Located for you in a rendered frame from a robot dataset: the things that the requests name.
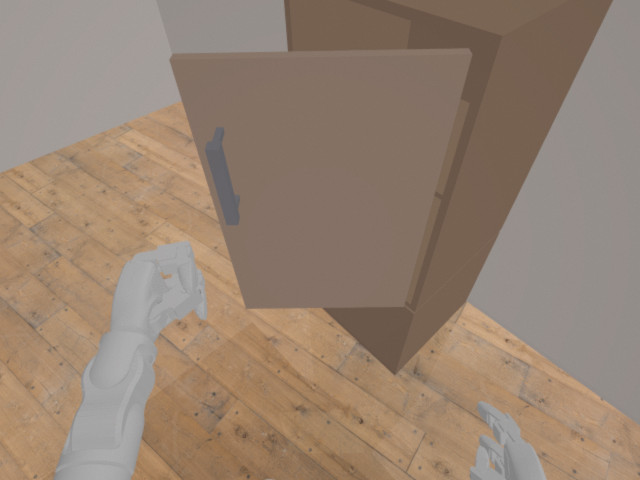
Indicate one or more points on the handle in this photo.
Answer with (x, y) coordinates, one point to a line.
(218, 166)

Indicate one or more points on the left robot hand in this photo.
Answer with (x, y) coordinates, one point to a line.
(141, 287)

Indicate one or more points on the cupboard door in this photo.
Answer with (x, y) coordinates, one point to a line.
(335, 155)

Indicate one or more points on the left robot forearm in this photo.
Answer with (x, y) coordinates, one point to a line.
(106, 432)

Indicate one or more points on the right robot hand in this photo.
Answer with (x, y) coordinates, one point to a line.
(516, 461)

